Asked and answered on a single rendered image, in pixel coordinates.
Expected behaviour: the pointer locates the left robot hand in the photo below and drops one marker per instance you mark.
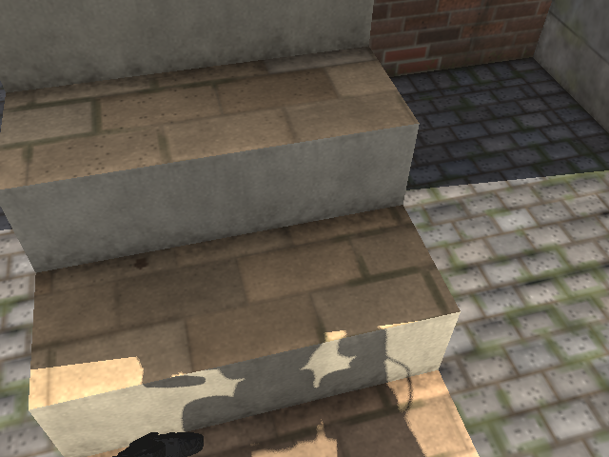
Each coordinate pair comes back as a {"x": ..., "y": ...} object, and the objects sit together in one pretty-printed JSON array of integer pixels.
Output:
[{"x": 180, "y": 444}]

